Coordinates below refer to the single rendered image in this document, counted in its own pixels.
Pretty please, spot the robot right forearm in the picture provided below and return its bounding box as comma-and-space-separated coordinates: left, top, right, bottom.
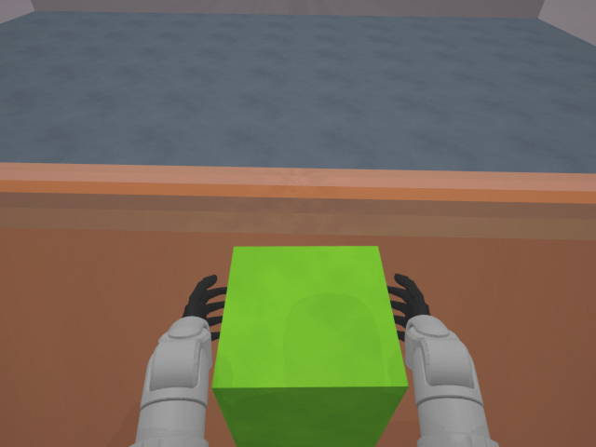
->
404, 315, 499, 447

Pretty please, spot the robot left forearm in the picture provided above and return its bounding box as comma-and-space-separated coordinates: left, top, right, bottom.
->
129, 317, 212, 447

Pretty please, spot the carton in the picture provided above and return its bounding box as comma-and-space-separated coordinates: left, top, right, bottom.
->
211, 246, 409, 447

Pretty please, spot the left robot hand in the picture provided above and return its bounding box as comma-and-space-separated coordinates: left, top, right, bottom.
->
183, 275, 227, 341

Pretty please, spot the right robot hand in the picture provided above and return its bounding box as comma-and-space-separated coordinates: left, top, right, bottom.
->
387, 274, 431, 343

